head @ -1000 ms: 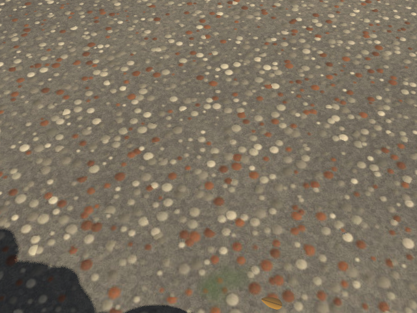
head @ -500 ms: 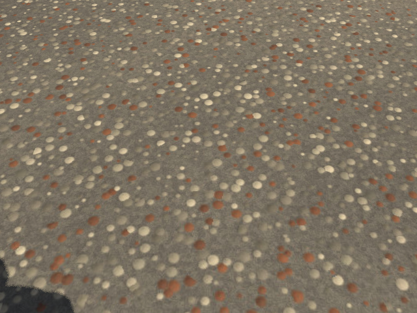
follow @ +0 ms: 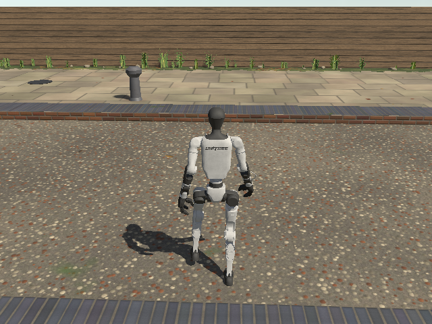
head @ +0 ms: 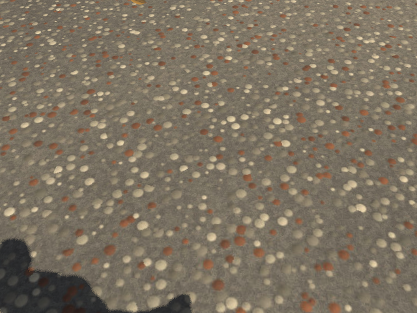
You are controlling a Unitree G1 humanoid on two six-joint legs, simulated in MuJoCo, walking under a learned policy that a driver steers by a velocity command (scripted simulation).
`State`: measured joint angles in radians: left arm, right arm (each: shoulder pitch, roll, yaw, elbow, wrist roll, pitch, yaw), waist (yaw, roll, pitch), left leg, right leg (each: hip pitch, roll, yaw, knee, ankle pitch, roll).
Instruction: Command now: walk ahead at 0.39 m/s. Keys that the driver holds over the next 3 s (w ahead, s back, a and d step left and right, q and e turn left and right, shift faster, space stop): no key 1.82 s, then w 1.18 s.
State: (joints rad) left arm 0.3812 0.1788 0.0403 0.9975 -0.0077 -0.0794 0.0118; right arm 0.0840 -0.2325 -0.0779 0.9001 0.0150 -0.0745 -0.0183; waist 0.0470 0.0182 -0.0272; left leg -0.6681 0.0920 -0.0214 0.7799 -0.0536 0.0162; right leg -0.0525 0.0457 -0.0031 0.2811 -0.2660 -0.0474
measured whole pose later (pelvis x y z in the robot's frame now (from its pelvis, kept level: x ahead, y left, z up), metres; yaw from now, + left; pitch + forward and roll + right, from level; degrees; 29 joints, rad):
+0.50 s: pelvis +0.12 +0.07 -0.01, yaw -1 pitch +0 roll +2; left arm 0.18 0.23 0.06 1.00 0.01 0.01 0.05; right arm 0.15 -0.18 -0.03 0.97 -0.01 -0.02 -0.02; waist 0.00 -0.03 0.00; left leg -0.34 -0.07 0.08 0.42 -0.10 0.07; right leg -0.32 -0.07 0.03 0.58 -0.28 0.00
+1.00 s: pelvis +0.17 +0.05 -0.01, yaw +0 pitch -1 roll +0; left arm 0.21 0.18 0.04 1.09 0.00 -0.02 0.04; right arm 0.14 -0.21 -0.04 1.03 0.00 0.00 -0.03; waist 0.01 0.00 0.04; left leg -0.27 -0.02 0.05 0.50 -0.21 0.04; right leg -0.18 -0.02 -0.01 0.50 -0.31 0.02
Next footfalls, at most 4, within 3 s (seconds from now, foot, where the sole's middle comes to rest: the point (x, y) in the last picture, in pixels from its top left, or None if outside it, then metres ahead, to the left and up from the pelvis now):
0.14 left None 0.24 0.15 -0.78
0.50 right None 0.18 -0.08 -0.78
2.56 left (184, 283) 0.61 0.15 -0.78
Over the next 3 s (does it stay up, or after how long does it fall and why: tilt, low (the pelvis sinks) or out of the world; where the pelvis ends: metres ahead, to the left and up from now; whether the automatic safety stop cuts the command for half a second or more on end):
stays up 0.68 0.04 -0.01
